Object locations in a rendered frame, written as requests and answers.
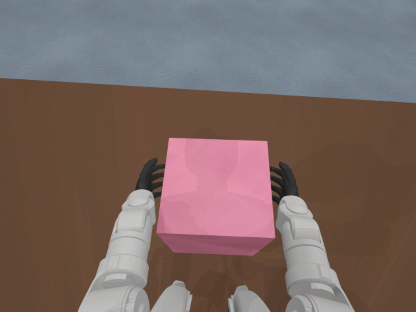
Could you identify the carton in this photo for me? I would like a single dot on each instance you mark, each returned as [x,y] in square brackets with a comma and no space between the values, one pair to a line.
[216,197]

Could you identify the robot left forearm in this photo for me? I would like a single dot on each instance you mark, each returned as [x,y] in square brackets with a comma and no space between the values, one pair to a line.
[126,259]

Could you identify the left robot upper arm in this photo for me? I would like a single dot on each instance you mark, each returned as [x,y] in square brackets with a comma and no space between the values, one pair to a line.
[130,298]

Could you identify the robot right hand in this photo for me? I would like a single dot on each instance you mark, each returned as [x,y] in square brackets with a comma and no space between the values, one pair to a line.
[287,183]

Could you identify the robot right forearm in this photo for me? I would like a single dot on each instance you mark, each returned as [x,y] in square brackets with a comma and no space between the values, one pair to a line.
[308,269]

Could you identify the robot left shin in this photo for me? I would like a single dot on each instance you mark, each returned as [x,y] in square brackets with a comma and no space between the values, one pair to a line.
[179,283]

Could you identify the robot left hand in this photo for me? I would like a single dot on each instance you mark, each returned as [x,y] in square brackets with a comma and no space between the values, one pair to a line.
[146,178]

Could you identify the right robot upper arm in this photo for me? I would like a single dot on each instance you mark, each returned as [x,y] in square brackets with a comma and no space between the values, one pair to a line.
[309,303]

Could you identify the left robot thigh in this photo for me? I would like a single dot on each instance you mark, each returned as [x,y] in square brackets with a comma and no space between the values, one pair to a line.
[173,299]

